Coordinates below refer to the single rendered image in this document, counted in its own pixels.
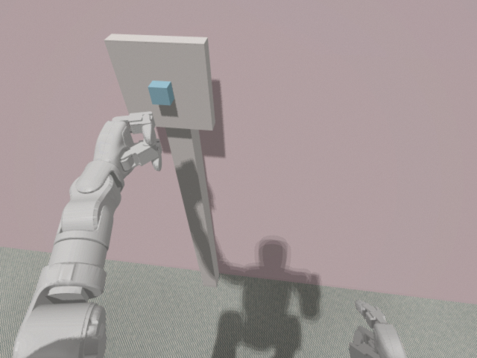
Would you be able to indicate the panel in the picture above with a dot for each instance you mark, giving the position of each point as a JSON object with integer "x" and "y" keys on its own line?
{"x": 184, "y": 61}

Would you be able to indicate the robot left hand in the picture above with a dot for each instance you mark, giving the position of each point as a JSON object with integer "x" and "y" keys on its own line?
{"x": 115, "y": 144}

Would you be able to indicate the robot left upper arm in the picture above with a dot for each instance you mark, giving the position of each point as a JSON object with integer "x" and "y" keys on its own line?
{"x": 75, "y": 330}

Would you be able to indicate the robot left forearm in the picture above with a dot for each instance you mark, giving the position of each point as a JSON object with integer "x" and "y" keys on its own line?
{"x": 75, "y": 272}

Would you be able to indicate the robot right hand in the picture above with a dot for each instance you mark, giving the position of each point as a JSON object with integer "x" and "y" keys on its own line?
{"x": 384, "y": 342}

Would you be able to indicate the button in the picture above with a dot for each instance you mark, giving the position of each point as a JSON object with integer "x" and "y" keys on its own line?
{"x": 161, "y": 92}

